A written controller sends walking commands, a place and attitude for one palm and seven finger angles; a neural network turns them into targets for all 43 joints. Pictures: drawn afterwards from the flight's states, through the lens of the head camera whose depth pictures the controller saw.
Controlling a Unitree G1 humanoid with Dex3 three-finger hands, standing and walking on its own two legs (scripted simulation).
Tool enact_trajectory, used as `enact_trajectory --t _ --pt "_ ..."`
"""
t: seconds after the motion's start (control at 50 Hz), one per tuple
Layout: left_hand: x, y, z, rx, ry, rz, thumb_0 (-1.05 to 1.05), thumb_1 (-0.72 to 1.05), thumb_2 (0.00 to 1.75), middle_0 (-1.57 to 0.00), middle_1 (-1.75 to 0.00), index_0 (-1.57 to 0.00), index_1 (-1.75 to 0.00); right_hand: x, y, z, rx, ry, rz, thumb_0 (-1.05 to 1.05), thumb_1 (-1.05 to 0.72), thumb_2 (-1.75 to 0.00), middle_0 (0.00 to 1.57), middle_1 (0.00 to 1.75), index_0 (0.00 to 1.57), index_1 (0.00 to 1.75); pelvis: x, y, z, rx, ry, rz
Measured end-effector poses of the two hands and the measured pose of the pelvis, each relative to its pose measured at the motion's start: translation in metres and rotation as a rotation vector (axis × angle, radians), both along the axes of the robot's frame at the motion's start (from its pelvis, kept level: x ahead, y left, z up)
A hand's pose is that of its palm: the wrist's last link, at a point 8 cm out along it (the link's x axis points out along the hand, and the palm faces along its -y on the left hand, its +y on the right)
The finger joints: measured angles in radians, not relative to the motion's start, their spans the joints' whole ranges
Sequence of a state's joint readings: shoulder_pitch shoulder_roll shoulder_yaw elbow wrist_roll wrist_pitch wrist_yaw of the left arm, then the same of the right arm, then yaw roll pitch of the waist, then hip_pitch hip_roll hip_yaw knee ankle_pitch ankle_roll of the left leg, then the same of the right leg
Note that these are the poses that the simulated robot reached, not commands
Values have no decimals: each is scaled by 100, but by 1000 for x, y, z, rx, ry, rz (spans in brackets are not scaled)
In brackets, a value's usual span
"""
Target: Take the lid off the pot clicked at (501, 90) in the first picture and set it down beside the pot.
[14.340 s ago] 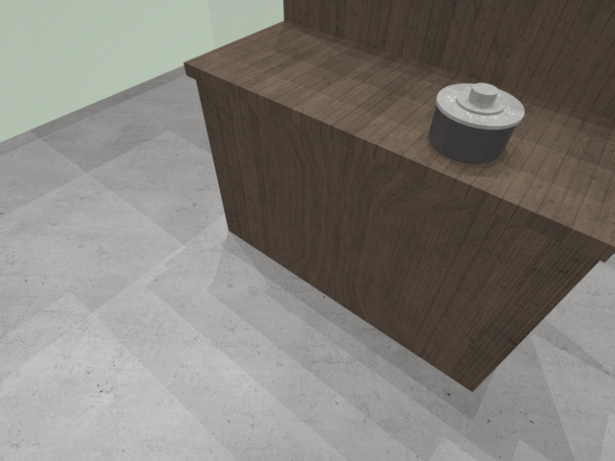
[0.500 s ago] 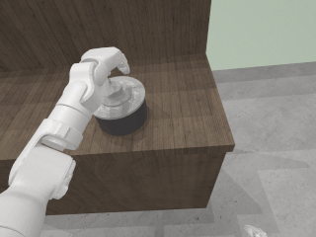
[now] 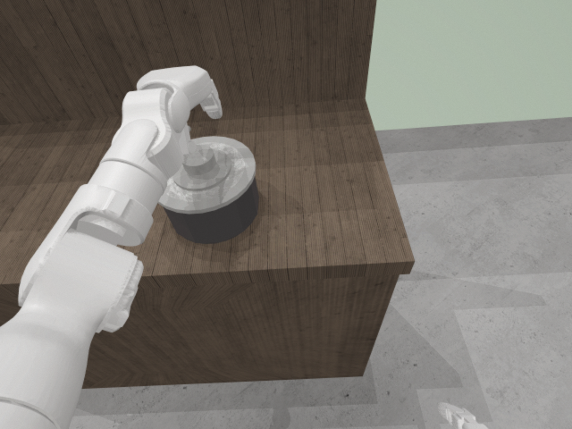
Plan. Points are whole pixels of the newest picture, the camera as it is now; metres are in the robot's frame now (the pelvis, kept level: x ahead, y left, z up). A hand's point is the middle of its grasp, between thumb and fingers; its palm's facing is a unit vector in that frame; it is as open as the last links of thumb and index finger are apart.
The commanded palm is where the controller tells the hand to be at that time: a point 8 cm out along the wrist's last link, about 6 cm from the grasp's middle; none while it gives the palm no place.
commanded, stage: move the open hand above the knob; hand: left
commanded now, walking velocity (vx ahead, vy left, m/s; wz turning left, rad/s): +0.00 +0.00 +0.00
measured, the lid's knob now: (198, 159) +0.49 +0.13 +0.12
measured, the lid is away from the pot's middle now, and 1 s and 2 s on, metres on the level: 0.00 0.00 0.00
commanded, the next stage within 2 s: lower the open fingers around the knob in 2.00 s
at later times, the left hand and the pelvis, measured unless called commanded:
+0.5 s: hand (178, 141) +0.45 +0.13 +0.19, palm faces -0.21 -0.03 -0.98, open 10.1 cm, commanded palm +0.43 +0.14 +0.25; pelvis +0.00 +0.00 +0.00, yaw +1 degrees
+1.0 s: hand (182, 140) +0.46 +0.13 +0.18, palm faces -0.26 -0.01 -0.96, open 10.1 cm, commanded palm +0.45 +0.14 +0.25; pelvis -0.01 +0.01 +0.00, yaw +0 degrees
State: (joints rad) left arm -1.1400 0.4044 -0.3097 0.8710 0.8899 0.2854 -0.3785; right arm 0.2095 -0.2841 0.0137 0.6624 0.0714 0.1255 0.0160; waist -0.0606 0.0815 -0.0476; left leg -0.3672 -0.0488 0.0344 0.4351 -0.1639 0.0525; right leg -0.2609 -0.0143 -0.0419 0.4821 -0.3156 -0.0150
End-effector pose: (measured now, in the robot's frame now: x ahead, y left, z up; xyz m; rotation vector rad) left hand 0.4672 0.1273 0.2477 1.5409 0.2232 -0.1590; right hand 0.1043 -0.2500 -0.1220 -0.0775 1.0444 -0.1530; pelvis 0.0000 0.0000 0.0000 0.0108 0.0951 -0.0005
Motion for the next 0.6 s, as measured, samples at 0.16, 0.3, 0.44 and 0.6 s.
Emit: enact_trajectory --t 0.16,0.3,0.44,0.6 --pt "-6 -16 -4 -30 0 -105 0 -35 158 -86 -8 -86 -8 -6 -3 -5 1 23 -18 2 -91 -90 19 29 20 30 6 1 1 0 -17 -6" --pt "-3 5 1 -41 -33 -4 0 -35 158 -86 -8 -86 -8 8 -1 0 23 -22 -9 1 -91 -90 19 29 20 30 6 -1 1 2 -11 -18" --pt "-27 7 -7 -14 -11 -58 0 -35 158 -86 -8 -86 -8 38 4 9 21 -88 41 2 -91 -90 19 29 20 30 2 0 0 -4 -31 6" --pt "-31 17 4 -26 -35 -7 0 -35 158 -86 -8 -86 -8 55 14 19 22 -137 81 1 -91 -90 19 29 20 30 -6 2 -1 -5 -30 16"
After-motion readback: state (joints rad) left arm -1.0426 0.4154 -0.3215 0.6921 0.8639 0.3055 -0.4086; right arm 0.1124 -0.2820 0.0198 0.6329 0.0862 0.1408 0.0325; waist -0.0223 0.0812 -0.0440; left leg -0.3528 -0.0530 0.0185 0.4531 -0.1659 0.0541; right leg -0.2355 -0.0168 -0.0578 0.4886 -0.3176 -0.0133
